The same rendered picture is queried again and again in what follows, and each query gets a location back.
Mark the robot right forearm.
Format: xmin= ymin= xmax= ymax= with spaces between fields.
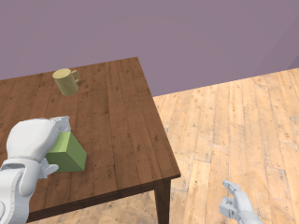
xmin=237 ymin=210 xmax=263 ymax=224

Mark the robot left forearm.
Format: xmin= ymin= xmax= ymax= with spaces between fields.
xmin=0 ymin=157 xmax=42 ymax=224

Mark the table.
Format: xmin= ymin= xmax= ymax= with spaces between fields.
xmin=0 ymin=57 xmax=181 ymax=224

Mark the robot left hand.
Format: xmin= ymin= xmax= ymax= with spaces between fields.
xmin=6 ymin=116 xmax=71 ymax=179

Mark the sponge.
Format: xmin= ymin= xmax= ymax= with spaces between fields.
xmin=44 ymin=132 xmax=87 ymax=173

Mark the robot right hand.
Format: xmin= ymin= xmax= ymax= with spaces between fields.
xmin=219 ymin=180 xmax=255 ymax=221

